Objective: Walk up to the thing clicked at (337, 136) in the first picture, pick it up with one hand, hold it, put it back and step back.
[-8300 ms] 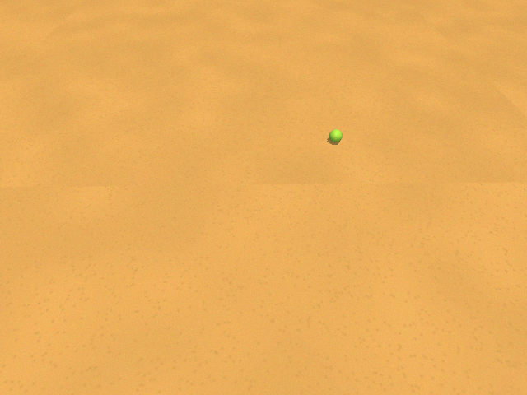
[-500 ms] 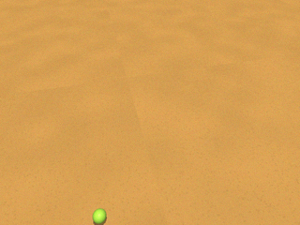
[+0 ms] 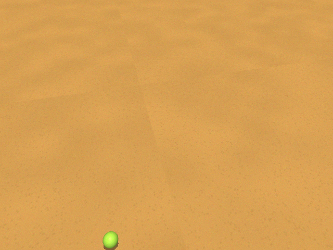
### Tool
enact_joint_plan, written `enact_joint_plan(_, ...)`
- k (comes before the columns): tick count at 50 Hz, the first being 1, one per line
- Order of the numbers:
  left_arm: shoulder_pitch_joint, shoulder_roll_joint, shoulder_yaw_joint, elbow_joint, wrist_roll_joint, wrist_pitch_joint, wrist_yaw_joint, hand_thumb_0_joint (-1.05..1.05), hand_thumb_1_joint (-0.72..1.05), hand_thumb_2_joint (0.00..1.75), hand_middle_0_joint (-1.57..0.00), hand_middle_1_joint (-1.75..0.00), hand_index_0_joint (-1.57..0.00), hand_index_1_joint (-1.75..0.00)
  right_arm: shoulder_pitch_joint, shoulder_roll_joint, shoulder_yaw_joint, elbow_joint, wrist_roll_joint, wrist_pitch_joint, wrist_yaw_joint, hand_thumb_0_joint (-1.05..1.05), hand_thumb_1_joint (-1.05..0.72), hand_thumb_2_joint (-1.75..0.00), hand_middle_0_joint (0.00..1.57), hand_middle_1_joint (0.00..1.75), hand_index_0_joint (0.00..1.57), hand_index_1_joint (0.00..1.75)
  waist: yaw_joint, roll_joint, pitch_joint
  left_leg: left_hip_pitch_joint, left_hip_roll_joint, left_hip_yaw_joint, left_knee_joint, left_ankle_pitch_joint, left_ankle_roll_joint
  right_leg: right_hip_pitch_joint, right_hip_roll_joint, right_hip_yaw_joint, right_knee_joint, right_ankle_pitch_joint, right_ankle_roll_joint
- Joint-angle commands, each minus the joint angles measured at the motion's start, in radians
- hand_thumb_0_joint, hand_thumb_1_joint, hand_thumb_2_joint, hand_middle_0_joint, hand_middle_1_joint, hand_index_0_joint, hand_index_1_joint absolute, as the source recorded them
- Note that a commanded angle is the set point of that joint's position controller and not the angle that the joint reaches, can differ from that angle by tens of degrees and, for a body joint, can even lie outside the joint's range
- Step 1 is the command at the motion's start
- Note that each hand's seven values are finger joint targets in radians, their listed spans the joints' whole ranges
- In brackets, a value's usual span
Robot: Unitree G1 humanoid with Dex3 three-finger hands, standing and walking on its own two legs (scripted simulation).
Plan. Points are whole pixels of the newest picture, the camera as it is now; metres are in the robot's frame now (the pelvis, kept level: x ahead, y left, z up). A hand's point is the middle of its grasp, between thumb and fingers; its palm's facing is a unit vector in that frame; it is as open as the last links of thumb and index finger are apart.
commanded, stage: stand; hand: left
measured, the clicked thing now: (110, 239) +0.39 +0.29 -0.74
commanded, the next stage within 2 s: walk up in 0.70 s
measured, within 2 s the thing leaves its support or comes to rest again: neither
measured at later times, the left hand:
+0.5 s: hand out of the picture +0.07 +0.26 -0.15, palm faces -0.02 -0.94 -0.35, open 7.4 cm
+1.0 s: hand out of the picture +0.08 +0.26 -0.15, palm faces +0.02 -0.94 -0.34, open 7.4 cm
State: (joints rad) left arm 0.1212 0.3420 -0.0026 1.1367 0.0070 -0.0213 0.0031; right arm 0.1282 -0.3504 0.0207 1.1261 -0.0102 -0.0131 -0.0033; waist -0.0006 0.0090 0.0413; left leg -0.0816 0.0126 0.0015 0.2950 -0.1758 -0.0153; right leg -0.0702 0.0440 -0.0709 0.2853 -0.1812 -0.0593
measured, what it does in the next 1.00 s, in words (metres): stands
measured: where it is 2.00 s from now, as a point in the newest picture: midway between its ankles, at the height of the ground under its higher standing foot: outside the picture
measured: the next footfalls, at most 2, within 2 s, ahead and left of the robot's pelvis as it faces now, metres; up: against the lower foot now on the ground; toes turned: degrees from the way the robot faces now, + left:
none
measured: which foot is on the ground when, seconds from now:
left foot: down 0.00-1.00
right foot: down 0.00-1.00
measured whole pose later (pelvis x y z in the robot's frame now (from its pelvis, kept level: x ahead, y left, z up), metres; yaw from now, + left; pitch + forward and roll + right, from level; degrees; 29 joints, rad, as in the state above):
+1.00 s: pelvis +0.00 +0.01 +0.00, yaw +0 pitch -3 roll +0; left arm 0.08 0.34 0.03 1.14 0.01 -0.01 0.00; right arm 0.11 -0.35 -0.01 1.13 -0.01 0.00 0.00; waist 0.01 0.01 0.06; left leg -0.08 0.00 0.00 0.32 -0.19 0.00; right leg -0.07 0.03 -0.07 0.30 -0.19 -0.05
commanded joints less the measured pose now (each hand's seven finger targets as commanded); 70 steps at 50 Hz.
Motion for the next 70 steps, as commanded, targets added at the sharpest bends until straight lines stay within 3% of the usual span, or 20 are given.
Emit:
enact_joint_plan(1,-0.042,0.216,0.043,-0.053,-0.002,-0.017,0.012,0.0,0.9,0.9,-0.2,-0.3,-0.2,-0.3,-0.036,-0.204,-0.039,-0.053,-0.002,-0.017,-0.015,0.0,-0.9,-0.9,0.2,0.3,0.2,0.3,0.002,0.001,-0.047,-0.018,0.126,-0.106,-0.042,0.127,0.033,0.007,-0.182,0.157,-0.053,0.173,0.035)
enact_joint_plan(6,-0.04,0.219,0.045,-0.051,-0.001,-0.015,0.011,0.0,0.9,0.9,-0.2,-0.3,-0.2,-0.3,-0.045,-0.206,-0.041,-0.054,-0.003,-0.019,-0.015,0.0,-0.9,-0.9,0.2,0.3,0.2,0.3,0.004,0.005,-0.057,-0.002,0.131,-0.108,-0.048,0.144,0.032,0.013,-0.182,0.157,-0.048,0.169,0.032)
enact_joint_plan(11,-0.042,0.219,0.044,-0.053,0.0,-0.018,0.013,0.0,0.9,0.9,-0.2,-0.3,-0.2,-0.3,-0.04,-0.204,-0.042,-0.056,-0.003,-0.018,-0.017,0.0,-0.9,-0.9,0.2,0.3,0.2,0.3,-0.001,-0.007,-0.083,0.01,0.133,-0.097,-0.032,0.19,0.038,0.039,-0.19,0.157,-0.035,0.244,0.033)
enact_joint_plan(16,-0.041,0.216,0.043,-0.051,-0.003,-0.015,0.011,0.0,0.9,0.9,-0.2,-0.3,-0.2,-0.3,-0.052,-0.207,-0.042,-0.053,-0.001,-0.018,-0.016,0.0,-0.9,-0.9,0.2,0.3,0.2,0.3,0.005,0.004,-0.049,0.001,0.132,-0.106,-0.048,0.151,0.035,0.011,-0.184,0.159,-0.049,0.172,0.032)
enact_joint_plan(25,-0.04,0.22,0.043,-0.053,0.0,-0.017,0.014,0.0,0.9,0.9,-0.2,-0.3,-0.2,-0.3,-0.053,-0.206,-0.042,-0.057,-0.001,-0.018,-0.015,0.0,-0.9,-0.9,0.2,0.3,0.2,0.3,0.001,-0.01,-0.075,0.027,0.133,-0.098,-0.038,0.182,0.039,0.02,-0.188,0.159,-0.041,0.22,0.034)
enact_joint_plan(30,-0.041,0.216,0.042,-0.05,-0.001,-0.016,0.013,0.0,0.9,0.9,-0.2,-0.3,-0.2,-0.3,-0.051,-0.204,-0.04,-0.054,-0.001,-0.017,-0.014,0.0,-0.9,-0.9,0.2,0.3,0.2,0.3,0.001,-0.005,-0.042,-0.004,0.13,-0.102,-0.047,0.135,0.038,0.007,-0.187,0.162,-0.053,0.17,0.033)
enact_joint_plan(34,-0.036,0.22,0.042,-0.051,-0.001,-0.016,0.012,0.0,0.9,0.9,-0.2,-0.3,-0.2,-0.3,-0.052,-0.206,-0.042,-0.053,-0.001,-0.019,-0.014,0.0,-0.9,-0.9,0.2,0.3,0.2,0.3,0.002,-0.006,-0.07,0.019,0.13,-0.099,-0.043,0.165,0.035,0.017,-0.187,0.161,-0.048,0.197,0.031)
enact_joint_plan(35,-0.066,0.226,0.072,-0.05,0.0,-0.018,0.009,0.0,0.9,0.9,-0.2,-0.3,-0.2,-0.3,-0.05,-0.208,-0.057,-0.043,0.002,-0.012,-0.012,0.0,-0.9,-0.9,0.2,0.3,0.2,0.3,0.011,-0.015,-0.062,-0.014,0.111,-0.087,-0.009,0.204,0.048,0.048,-0.177,0.158,-0.043,0.226,0.035)
enact_joint_plan(37,-0.053,0.229,0.075,-0.052,-0.001,-0.019,0.011,0.0,0.9,0.9,-0.2,-0.3,-0.2,-0.3,-0.044,-0.2,-0.055,-0.049,0.003,-0.01,-0.011,0.0,-0.9,-0.9,0.2,0.3,0.2,0.3,0.011,-0.02,-0.079,-0.006,0.107,-0.073,0.004,0.225,0.047,0.059,-0.184,0.158,-0.032,0.268,0.035)
enact_joint_plan(42,-0.085,0.216,0.078,-0.058,0.001,-0.011,0.008,0.0,0.9,0.9,-0.2,-0.3,-0.2,-0.3,-0.049,-0.199,-0.061,-0.051,0.001,-0.005,-0.013,0.0,-0.9,-0.9,0.2,0.3,0.2,0.3,0.007,-0.014,-0.065,-0.024,0.107,-0.087,-0.006,0.179,0.046,0.043,-0.184,0.162,-0.038,0.183,0.028)
enact_joint_plan(46,-0.083,0.216,0.082,-0.055,0.001,-0.009,0.008,0.0,0.9,0.9,-0.2,-0.3,-0.2,-0.3,-0.042,-0.193,-0.062,-0.053,-0.002,-0.005,-0.011,0.0,-0.9,-0.9,0.2,0.3,0.2,0.3,0.009,-0.014,-0.065,-0.011,0.108,-0.087,-0.001,0.191,0.047,0.031,-0.179,0.157,-0.035,0.174,0.029)
enact_joint_plan(52,-0.104,0.216,0.082,-0.059,0.005,-0.008,0.005,0.0,0.9,0.9,-0.2,-0.3,-0.2,-0.3,-0.044,-0.197,-0.066,-0.055,-0.005,-0.005,-0.01,0.0,-0.9,-0.9,0.2,0.3,0.2,0.3,0.007,-0.012,-0.045,-0.04,0.103,-0.101,-0.021,0.132,0.048,0.032,-0.182,0.163,-0.047,0.106,0.026)
enact_joint_plan(70,-0.1,0.207,0.076,-0.058,0.006,-0.006,0.001,0.0,0.9,0.9,-0.2,-0.3,-0.2,-0.3,-0.045,-0.203,-0.073,-0.063,-0.006,-0.013,-0.011,0.0,-0.9,-0.9,0.2,0.3,0.2,0.3,0.006,0.006,-0.067,-0.047,0.111,-0.125,-0.035,0.155,0.054,0.048,-0.175,0.139,-0.026,0.1,0.032)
